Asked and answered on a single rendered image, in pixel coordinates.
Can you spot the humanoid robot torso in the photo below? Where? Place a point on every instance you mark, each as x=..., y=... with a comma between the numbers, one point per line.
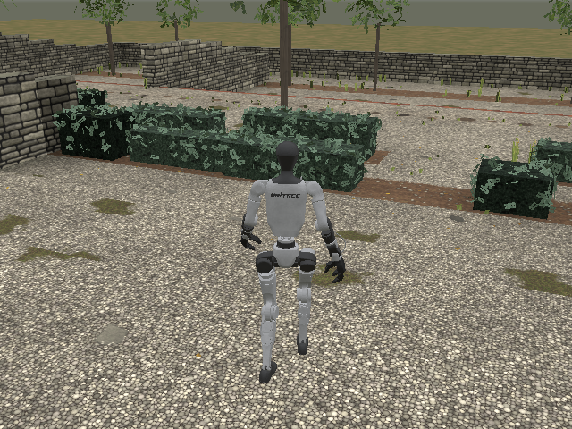
x=285, y=209

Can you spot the left robot forearm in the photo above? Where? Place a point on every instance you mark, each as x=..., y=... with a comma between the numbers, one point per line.
x=246, y=230

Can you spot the right robot upper arm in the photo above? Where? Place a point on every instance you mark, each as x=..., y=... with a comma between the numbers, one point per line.
x=315, y=191

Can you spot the robot left thigh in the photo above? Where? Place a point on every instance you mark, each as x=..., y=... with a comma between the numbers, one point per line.
x=267, y=280

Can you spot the right robot hand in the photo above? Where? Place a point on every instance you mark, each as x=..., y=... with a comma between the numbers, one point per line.
x=340, y=269

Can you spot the left robot hand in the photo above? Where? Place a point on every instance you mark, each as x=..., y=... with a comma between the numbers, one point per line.
x=245, y=243

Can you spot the left robot upper arm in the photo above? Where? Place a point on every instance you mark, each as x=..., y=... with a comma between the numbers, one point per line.
x=254, y=199

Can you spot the right robot forearm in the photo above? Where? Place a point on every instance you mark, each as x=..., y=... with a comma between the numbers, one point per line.
x=331, y=243

